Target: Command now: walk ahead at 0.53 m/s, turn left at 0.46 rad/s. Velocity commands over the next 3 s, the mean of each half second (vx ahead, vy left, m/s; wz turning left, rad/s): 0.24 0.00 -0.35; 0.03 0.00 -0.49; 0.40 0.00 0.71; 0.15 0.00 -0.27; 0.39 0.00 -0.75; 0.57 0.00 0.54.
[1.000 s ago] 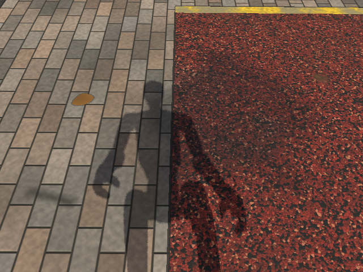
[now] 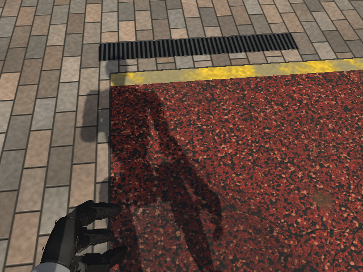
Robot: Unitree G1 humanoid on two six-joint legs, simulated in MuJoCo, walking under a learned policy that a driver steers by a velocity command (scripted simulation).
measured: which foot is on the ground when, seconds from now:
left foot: down 0.00-0.06, up 0.08-0.50, down 0.52-0.94, up 0.96-1.00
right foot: up 0.00-0.04, down 0.06-0.52, up 0.54-0.92, down 0.94-1.00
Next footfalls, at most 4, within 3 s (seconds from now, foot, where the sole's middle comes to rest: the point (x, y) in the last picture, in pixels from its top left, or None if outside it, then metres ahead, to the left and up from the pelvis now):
0.06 right None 0.29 -0.12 -0.77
0.52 left None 0.33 0.06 -0.77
0.94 right None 0.18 -0.13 -0.77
1.48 left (136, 265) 0.48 0.11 -0.77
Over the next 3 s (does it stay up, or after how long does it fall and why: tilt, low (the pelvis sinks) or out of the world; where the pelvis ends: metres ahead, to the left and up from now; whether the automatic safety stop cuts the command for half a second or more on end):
stays up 0.68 -0.14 0.00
